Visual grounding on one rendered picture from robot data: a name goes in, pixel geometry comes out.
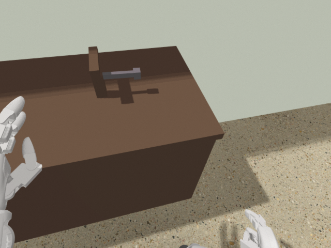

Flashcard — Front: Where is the robot left forearm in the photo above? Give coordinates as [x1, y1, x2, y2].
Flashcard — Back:
[0, 210, 15, 248]

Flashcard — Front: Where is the robot right hand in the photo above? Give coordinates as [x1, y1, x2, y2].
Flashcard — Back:
[240, 209, 279, 248]

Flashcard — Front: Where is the robot left hand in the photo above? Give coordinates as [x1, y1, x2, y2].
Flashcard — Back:
[0, 96, 42, 210]

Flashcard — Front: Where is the counter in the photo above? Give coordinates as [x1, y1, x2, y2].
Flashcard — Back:
[0, 46, 224, 243]

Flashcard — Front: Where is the tap lever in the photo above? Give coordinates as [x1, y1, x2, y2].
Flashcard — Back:
[102, 68, 141, 80]

